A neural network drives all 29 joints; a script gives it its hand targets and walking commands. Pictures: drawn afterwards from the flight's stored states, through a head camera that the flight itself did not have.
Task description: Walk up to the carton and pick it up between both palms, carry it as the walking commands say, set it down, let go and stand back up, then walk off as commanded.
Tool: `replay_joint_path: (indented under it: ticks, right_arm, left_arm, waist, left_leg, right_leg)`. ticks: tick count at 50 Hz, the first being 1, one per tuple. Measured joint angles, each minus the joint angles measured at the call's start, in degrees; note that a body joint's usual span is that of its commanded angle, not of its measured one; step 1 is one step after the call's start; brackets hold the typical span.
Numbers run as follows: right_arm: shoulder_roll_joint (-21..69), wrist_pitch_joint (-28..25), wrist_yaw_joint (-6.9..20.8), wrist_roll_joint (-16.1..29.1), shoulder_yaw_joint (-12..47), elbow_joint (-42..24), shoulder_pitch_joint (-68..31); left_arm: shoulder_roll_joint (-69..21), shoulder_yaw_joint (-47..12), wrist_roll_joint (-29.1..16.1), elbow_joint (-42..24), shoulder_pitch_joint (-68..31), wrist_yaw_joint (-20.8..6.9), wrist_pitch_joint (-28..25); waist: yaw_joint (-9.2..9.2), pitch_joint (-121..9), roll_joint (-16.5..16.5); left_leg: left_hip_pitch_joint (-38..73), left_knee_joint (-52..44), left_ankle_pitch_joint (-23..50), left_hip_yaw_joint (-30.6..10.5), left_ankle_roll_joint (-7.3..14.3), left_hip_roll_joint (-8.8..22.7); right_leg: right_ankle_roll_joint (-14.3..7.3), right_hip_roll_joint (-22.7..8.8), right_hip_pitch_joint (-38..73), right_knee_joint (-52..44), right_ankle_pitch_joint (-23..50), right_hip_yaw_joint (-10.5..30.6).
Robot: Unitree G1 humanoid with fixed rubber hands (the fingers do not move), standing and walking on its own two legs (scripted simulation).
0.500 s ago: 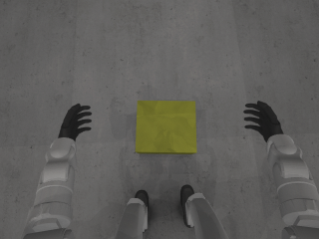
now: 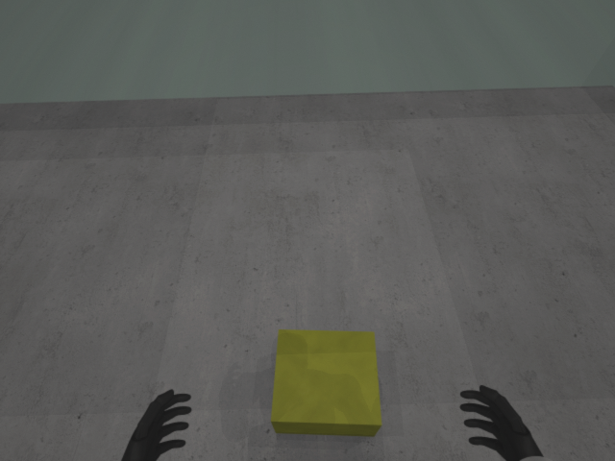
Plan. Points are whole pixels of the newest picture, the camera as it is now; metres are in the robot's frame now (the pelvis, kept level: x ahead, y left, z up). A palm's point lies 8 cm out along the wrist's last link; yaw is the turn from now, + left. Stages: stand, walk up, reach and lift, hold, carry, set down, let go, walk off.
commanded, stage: let go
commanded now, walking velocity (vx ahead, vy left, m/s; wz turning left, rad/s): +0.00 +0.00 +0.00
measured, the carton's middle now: (325, 382) +0.43 -0.03 -0.69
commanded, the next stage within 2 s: stand in 0.44 s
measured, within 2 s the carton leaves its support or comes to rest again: neither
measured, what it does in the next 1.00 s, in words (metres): stands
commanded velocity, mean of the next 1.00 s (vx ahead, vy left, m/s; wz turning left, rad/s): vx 0.00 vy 0.00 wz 0.00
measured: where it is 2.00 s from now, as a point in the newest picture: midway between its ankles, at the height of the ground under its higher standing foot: outside the picture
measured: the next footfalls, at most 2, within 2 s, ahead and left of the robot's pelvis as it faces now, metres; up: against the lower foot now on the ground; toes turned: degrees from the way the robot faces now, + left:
none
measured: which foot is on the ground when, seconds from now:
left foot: down 0.00-1.00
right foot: down 0.00-1.00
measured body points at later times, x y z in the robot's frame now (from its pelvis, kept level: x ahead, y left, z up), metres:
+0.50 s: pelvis +0.00 -0.01 +0.00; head +0.00 -0.01 +0.45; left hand +0.16 +0.24 -0.08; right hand +0.17 -0.26 -0.08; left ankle -0.02 +0.12 -0.74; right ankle +0.00 -0.13 -0.74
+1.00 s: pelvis +0.02 +0.00 +0.00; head +0.02 -0.01 +0.45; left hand +0.15 +0.29 -0.10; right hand +0.15 -0.30 -0.10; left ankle -0.02 +0.12 -0.74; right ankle +0.00 -0.13 -0.74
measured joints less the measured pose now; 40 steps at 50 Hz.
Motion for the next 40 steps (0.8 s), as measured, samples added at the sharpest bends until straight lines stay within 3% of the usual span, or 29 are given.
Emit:
replay_joint_path:
  ticks: [11, 22, 27, 40]
  right_arm:
    - [0.5, 5.2, 0.6, -2.4, -0.7, -0.7, -0.7]
    - [-0.2, 8.3, -0.3, -1.8, -0.3, -1.4, -0.6]
    - [-3.0, 3.9, -3.7, -2.9, 0.5, 6.2, -1.3]
    - [-7.6, -0.2, -5.0, -3.3, 0.2, 16.7, -2.0]
  left_arm:
    - [0.1, -0.7, 0.2, -1.0, 0.7, -1.6, 5.1]
    - [-0.1, -0.8, 1.3, -1.0, 0.9, -0.9, 6.3]
    - [2.9, -0.8, 2.3, 6.8, 0.7, 2.3, 2.8]
    - [7.6, -0.2, 2.3, 16.3, -0.5, 4.0, -0.3]
  waist:
    - [1.05, 4.1, 0.9]
    - [1.05, 4.7, 0.2]
    - [0.61, 0.3, 0.5]
    - [0.44, -1.8, 1.0]
  left_leg:
    - [10.0, -2.1, 0.2, 0.2, 0.0, -0.1]
    - [11.7, -1.4, -0.7, 0.1, -0.4, 0.5]
    - [7.2, 0.5, -1.7, 0.0, -0.8, 0.8]
    - [6.2, -0.3, -1.9, 0.1, -0.6, 0.8]
  right_leg:
    - [-0.1, -0.2, 9.5, -1.0, -0.4, 0.1]
    - [-0.6, 0.5, 11.0, 0.1, -1.4, 0.1]
    - [-0.6, 0.8, 6.9, 1.1, -1.9, -0.1]
    - [-0.5, 0.6, 6.0, 0.2, -2.2, -0.1]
